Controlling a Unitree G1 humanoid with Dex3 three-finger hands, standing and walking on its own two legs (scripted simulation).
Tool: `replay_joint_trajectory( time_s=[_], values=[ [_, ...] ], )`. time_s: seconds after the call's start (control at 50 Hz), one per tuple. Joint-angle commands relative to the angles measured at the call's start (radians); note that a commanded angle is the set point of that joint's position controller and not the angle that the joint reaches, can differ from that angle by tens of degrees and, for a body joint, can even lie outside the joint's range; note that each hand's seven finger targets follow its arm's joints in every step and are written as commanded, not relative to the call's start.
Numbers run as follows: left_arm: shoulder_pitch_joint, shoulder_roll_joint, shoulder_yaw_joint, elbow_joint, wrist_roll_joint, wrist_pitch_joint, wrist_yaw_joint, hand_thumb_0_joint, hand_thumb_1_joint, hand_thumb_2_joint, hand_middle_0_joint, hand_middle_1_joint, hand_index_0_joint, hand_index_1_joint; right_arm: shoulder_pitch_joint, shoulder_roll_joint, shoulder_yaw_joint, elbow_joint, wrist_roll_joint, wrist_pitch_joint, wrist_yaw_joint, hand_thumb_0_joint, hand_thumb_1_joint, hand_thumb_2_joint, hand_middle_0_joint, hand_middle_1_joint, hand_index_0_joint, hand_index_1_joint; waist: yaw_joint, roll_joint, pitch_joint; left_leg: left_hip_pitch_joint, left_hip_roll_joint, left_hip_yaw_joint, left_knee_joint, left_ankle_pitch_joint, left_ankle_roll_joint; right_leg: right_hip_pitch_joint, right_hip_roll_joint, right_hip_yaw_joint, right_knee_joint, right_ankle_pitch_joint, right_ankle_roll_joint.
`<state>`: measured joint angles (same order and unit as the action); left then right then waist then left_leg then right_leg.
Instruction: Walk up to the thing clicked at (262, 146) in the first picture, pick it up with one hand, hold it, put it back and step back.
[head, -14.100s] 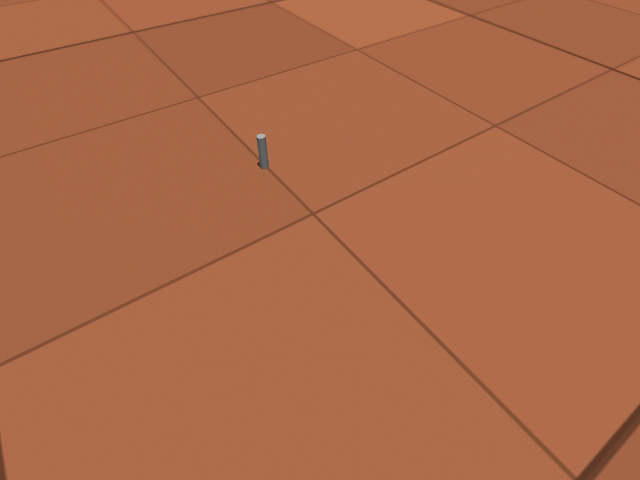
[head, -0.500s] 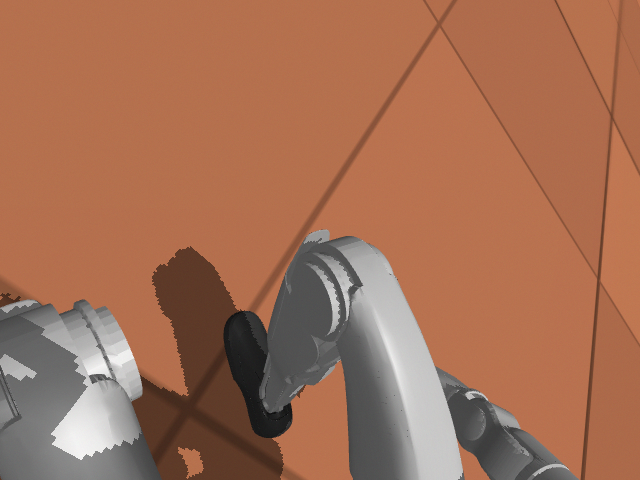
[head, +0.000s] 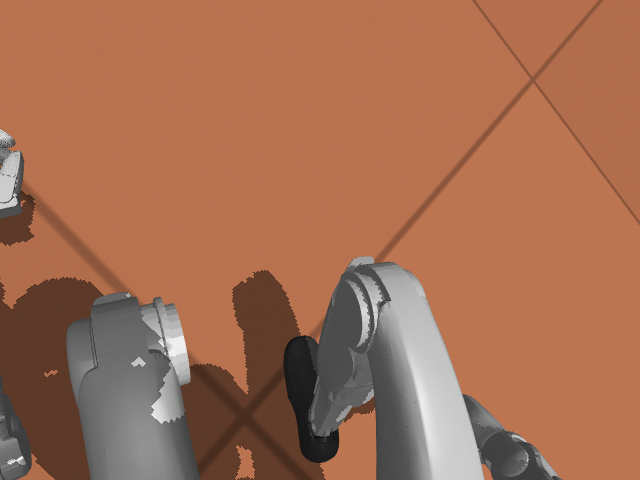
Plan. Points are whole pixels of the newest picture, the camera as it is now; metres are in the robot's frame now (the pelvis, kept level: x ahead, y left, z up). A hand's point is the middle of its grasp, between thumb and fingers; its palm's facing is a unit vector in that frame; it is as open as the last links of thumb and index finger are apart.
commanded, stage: settle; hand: left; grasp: from the side
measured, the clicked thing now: out of the picture +0.45 +0.31 -0.12
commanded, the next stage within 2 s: lift in 1.26 s
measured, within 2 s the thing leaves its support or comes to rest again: neither
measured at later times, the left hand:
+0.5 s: hand out of the picture +0.46 +0.30 -0.02, palm faces +0.25 -0.97 -0.05, open 5.3 cm
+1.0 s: hand out of the picture +0.46 +0.29 +0.02, palm faces +0.26 -0.96 -0.04, open 5.3 cm
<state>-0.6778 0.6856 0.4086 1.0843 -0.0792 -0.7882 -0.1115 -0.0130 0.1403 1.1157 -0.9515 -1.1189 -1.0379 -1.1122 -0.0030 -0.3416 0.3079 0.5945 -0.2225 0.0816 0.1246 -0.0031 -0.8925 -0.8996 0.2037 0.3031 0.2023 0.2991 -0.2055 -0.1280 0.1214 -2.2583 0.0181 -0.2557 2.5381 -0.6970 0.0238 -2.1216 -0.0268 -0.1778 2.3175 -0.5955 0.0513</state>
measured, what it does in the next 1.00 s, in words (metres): rises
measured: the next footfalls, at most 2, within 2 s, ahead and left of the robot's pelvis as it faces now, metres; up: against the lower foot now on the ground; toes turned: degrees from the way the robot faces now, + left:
none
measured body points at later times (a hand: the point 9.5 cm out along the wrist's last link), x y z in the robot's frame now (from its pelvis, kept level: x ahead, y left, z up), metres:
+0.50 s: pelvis +0.02 -0.01 +0.03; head +0.23 +0.09 +0.41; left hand +0.44 +0.35 -0.01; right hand +0.16 -0.27 -0.07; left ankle +0.08 +0.12 -0.28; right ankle +0.14 -0.13 -0.28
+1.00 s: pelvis +0.02 -0.01 +0.05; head +0.22 +0.07 +0.44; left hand +0.44 +0.34 +0.03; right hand +0.16 -0.27 -0.06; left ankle +0.08 +0.12 -0.28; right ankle +0.14 -0.13 -0.28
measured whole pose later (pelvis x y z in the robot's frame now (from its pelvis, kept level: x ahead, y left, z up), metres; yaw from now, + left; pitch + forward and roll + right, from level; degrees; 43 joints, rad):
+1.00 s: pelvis +0.02 -0.01 +0.05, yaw +7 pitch +33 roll -7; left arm -0.74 0.48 0.43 0.98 -0.09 -0.57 -0.20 -0.01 0.14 1.11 -0.96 -1.11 -1.04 -1.10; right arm 0.11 -0.30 0.08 0.65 -0.08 0.04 0.06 0.00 -0.89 -0.90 0.20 0.30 0.20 0.30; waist -0.15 -0.01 -0.09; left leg -2.18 0.02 -0.10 2.31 -0.70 0.00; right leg -2.14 -0.06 -0.06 2.22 -0.65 0.02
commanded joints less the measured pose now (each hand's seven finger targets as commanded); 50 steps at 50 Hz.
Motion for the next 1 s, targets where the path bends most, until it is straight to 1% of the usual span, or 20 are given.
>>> replay_joint_trajectory(
  time_s=[0.0, 0.02, 0.1, 0.12, 0.18, 0.26, 0.42, 0.44, 0.46, 0.52, 0.58, 0.62, 0.66, 0.74, 0.8, 0.84, 0.86, 0.88, 0.92, 0.98],
  values=[
    [-0.332, 0.127, -0.007, -0.254, -0.018, -0.025, -0.007, 0.0, 0.557, 1.291, -1.353, -1.414, -1.351, -1.422, 0.122, -0.294, -0.157, -0.021, 0.032, 0.0, -0.019, 0.0, -0.878, -0.892, 0.2, 0.3, 0.2, 0.3, -0.059, 0.465, -0.64, 0.425, 0.017, 0.073, -0.385, 0.046, -0.023, 0.224, 0.05, -0.05, -0.163, 0.093, -0.082],
    [-0.322, 0.13, 0.016, -0.263, -0.02, -0.016, -0.005, 0.0, 0.566, 1.292, -1.351, -1.414, -1.349, -1.422, 0.137, -0.293, -0.166, -0.016, 0.037, 0.001, -0.02, 0.0, -0.877, -0.892, 0.2, 0.3, 0.2, 0.3, -0.047, 0.465, -0.653, 0.451, 0.018, 0.069, -0.397, 0.059, -0.026, 0.219, 0.047, -0.048, -0.161, 0.1, -0.083],
    [-0.341, 0.097, -0.02, -0.291, -0.011, 0.016, -0.023, 0.0, 0.579, 1.284, -1.367, -1.41, -1.361, -1.42, 0.143, -0.268, -0.194, -0.011, 0.059, -0.001, -0.027, 0.0, -0.877, -0.892, 0.2, 0.3, 0.2, 0.3, -0.028, 0.456, -0.678, 0.457, 0.012, 0.088, -0.419, 0.036, -0.022, 0.195, 0.041, -0.027, -0.178, 0.071, -0.086],
    [-0.334, 0.091, -0.011, -0.272, -0.01, 0.026, -0.027, 0.0, 0.569, 1.292, -1.367, -1.418, -1.362, -1.429, 0.159, -0.269, -0.202, -0.009, 0.062, -0.001, -0.028, 0.0, -0.876, -0.893, 0.2, 0.3, 0.2, 0.3, -0.036, 0.445, -0.683, 0.454, 0.01, 0.092, -0.421, 0.041, -0.02, 0.206, 0.039, -0.026, -0.184, 0.075, -0.084],
    [-0.333, 0.119, 0.021, -0.304, -0.013, 0.045, -0.038, 0.0, 0.535, 1.281, -1.363, -1.414, -1.358, -1.425, 0.167, -0.258, -0.22, -0.009, 0.077, -0.003, -0.033, 0.0, -0.877, -0.892, 0.2, 0.3, 0.2, 0.3, -0.006, 0.432, -0.725, 0.46, 0.006, 0.111, -0.431, 0.032, -0.016, 0.215, 0.037, -0.011, -0.197, 0.056, -0.084],
    [-0.325, 0.117, 0.055, -0.334, -0.043, 0.069, -0.051, 0.0, 0.538, 1.282, -1.358, -1.411, -1.352, -1.423, 0.195, -0.243, -0.238, -0.013, 0.098, -0.006, -0.043, 0.0, -0.885, -0.895, 0.2, 0.3, 0.2, 0.3, 0.017, 0.419, -0.818, 0.471, -0.003, 0.141, -0.425, 0.106, -0.014, 0.279, 0.034, 0.009, -0.205, 0.105, -0.085],
    [-0.309, 0.075, 0.045, -0.314, -0.037, 0.108, -0.087, 0.0, 0.536, 1.276, -1.351, -1.402, -1.345, -1.413, 0.223, -0.215, -0.27, -0.003, 0.123, -0.018, -0.058, 0.0, -0.884, -0.895, 0.2, 0.3, 0.2, 0.3, 0.027, 0.364, -0.853, 0.482, -0.006, 0.171, -0.448, 0.172, -0.007, 0.315, 0.024, 0.035, -0.232, 0.142, -0.085],
    [-0.359, 0.071, 0.033, -0.364, -0.038, 0.109, -0.094, 0.0, 0.527, 1.273, -1.354, -1.398, -1.347, -1.411, 0.238, -0.21, -0.275, 0.003, 0.122, -0.021, -0.059, 0.0, -0.887, -0.896, 0.2, 0.3, 0.2, 0.3, 0.021, 0.387, -0.869, 0.489, -0.007, 0.172, -0.452, 0.178, -0.008, 0.321, 0.024, 0.038, -0.238, 0.149, -0.085],
    [-0.317, 0.09, 0.065, -0.317, -0.039, 0.118, -0.094, 0.0, 0.526, 1.272, -1.351, -1.397, -1.344, -1.409, 0.229, -0.215, -0.276, -0.008, 0.127, -0.022, -0.062, 0.0, -0.889, -0.896, 0.2, 0.3, 0.2, 0.3, 0.031, 0.371, -0.873, 0.493, -0.006, 0.173, -0.456, 0.173, -0.006, 0.326, 0.022, 0.04, -0.242, 0.143, -0.084],
    [-0.357, 0.072, 0.055, -0.37, -0.041, 0.123, -0.098, 0.0, 0.524, 1.277, -1.351, -1.396, -1.343, -1.409, 0.25, -0.205, -0.284, 0.0, 0.128, -0.026, -0.065, 0.0, -0.886, -0.896, 0.2, 0.3, 0.2, 0.3, 0.034, 0.381, -0.9, 0.513, -0.006, 0.177, -0.464, 0.198, -0.01, 0.344, 0.019, 0.046, -0.247, 0.159, -0.085],
    [-0.349, 0.074, 0.068, -0.354, -0.039, 0.134, -0.095, 0.0, 0.491, 1.283, -1.365, -1.406, -1.356, -1.421, 0.253, -0.197, -0.291, 0.007, 0.134, -0.03, -0.068, 0.0, -0.889, -0.896, 0.2, 0.3, 0.199, 0.3, 0.041, 0.378, -0.882, 0.503, -0.008, 0.182, -0.477, 0.19, -0.009, 0.339, 0.016, 0.052, -0.253, 0.147, -0.087],
    [-0.354, 0.036, 0.052, -0.348, -0.045, 0.138, -0.102, 0.0, 0.507, 1.282, -1.353, -1.391, -1.342, -1.407, 0.251, -0.198, -0.296, 0.004, 0.136, -0.035, -0.07, 0.0, -0.885, -0.896, 0.2, 0.3, 0.199, 0.3, 0.033, 0.364, -0.862, 0.519, -0.006, 0.178, -0.486, 0.186, -0.008, 0.314, 0.014, 0.051, -0.262, 0.145, -0.088],
    [-0.374, 0.072, 0.07, -0.358, -0.039, 0.135, -0.102, 0.0, 0.492, 1.282, -1.361, -1.399, -1.35, -1.416, 0.242, -0.196, -0.302, -0.003, 0.137, -0.037, -0.074, 0.0, -0.888, -0.896, 0.2, 0.3, 0.199, 0.3, 0.041, 0.36, -0.87, 0.509, -0.008, 0.185, -0.495, 0.152, -0.005, 0.325, 0.015, 0.059, -0.278, 0.11, -0.087],
    [-0.37, 0.055, 0.073, -0.341, -0.038, 0.138, -0.098, 0.0, 0.455, 1.294, -1.379, -1.415, -1.368, -1.433, 0.249, -0.186, -0.305, -0.003, 0.136, -0.044, -0.075, 0.0, -0.895, -0.898, 0.2, 0.3, 0.199, 0.3, 0.045, 0.331, -0.889, 0.504, -0.011, 0.195, -0.498, 0.138, -0.001, 0.35, 0.015, 0.065, -0.295, 0.1, -0.084],
    [-0.386, 0.029, 0.055, -0.323, -0.038, 0.141, -0.099, 0.0, 0.496, 1.308, -1.375, -1.416, -1.365, -1.433, 0.254, -0.187, -0.312, 0.008, 0.14, -0.05, -0.078, 0.0, -0.887, -0.896, 0.2, 0.3, 0.199, 0.3, 0.039, 0.339, -0.862, 0.512, -0.012, 0.193, -0.515, 0.122, -0.003, 0.318, 0.013, 0.067, -0.302, 0.086, -0.087],
    [-0.365, 0.061, 0.076, -0.301, -0.027, 0.142, -0.092, 0.0, 0.516, 1.305, -1.383, -1.416, -1.372, -1.433, 0.252, -0.184, -0.311, -0.002, 0.138, -0.05, -0.081, 0.0, -0.891, -0.897, 0.2, 0.3, 0.199, 0.3, 0.046, 0.319, -0.871, 0.499, -0.013, 0.199, -0.515, 0.12, 0.002, 0.35, 0.013, 0.072, -0.314, 0.085, -0.084],
    [-0.408, 0.029, 0.051, -0.345, -0.03, 0.136, -0.093, 0.0, 0.519, 1.319, -1.388, -1.425, -1.378, -1.441, 0.265, -0.177, -0.313, 0.009, 0.136, -0.051, -0.079, 0.0, -0.889, -0.896, 0.2, 0.3, 0.199, 0.3, 0.043, 0.323, -0.89, 0.5, -0.014, 0.203, -0.513, 0.135, 0.0, 0.363, 0.012, 0.075, -0.312, 0.099, -0.084],
    [-0.408, 0.05, 0.072, -0.354, -0.031, 0.132, -0.088, 0.0, 0.508, 1.325, -1.381, -1.427, -1.37, -1.445, 0.262, -0.173, -0.31, 0.007, 0.138, -0.053, -0.079, 0.0, -0.887, -0.897, 0.2, 0.3, 0.199, 0.3, 0.055, 0.318, -0.898, 0.507, -0.014, 0.203, -0.518, 0.141, 0.0, 0.371, 0.012, 0.076, -0.312, 0.099, -0.085],
    [-0.412, 0.015, 0.049, -0.326, -0.031, 0.138, -0.087, 0.0, 0.504, 1.332, -1.392, -1.436, -1.382, -1.454, 0.271, -0.171, -0.314, 0.015, 0.139, -0.053, -0.08, 0.0, -0.891, -0.897, 0.2, 0.3, 0.199, 0.3, 0.041, 0.318, -0.883, 0.509, -0.015, 0.204, -0.523, 0.14, 0.0, 0.359, 0.011, 0.075, -0.314, 0.099, -0.085],
    [-0.415, 0.024, 0.056, -0.322, -0.021, 0.138, -0.083, 0.0, 0.518, 1.323, -1.377, -1.414, -1.364, -1.433, 0.278, -0.174, -0.315, 0.019, 0.139, -0.054, -0.079, 0.0, -0.889, -0.897, 0.199, 0.3, 0.199, 0.3, 0.042, 0.342, -0.889, 0.55, -0.013, 0.197, -0.538, 0.16, -0.005, 0.346, 0.009, 0.073, -0.312, 0.113, -0.088]
  ],
)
